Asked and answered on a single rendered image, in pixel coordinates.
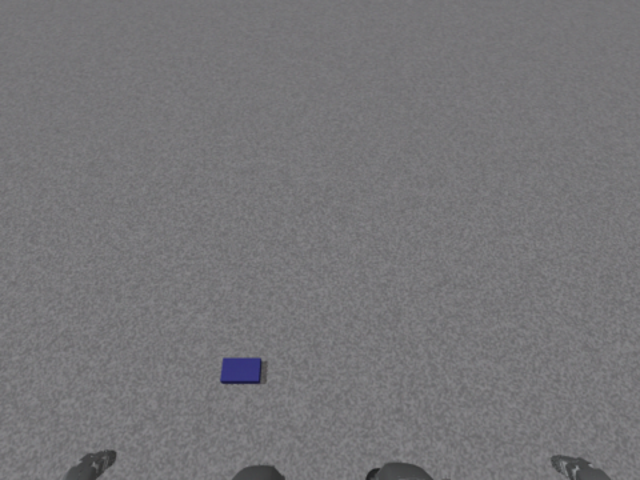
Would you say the right robot hand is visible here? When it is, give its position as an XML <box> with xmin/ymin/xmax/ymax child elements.
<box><xmin>551</xmin><ymin>455</ymin><xmax>611</xmax><ymax>480</ymax></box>

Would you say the small box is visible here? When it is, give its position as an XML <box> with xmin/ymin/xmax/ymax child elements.
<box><xmin>220</xmin><ymin>358</ymin><xmax>262</xmax><ymax>384</ymax></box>

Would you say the left robot hand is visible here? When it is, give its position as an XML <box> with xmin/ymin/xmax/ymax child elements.
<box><xmin>62</xmin><ymin>450</ymin><xmax>117</xmax><ymax>480</ymax></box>

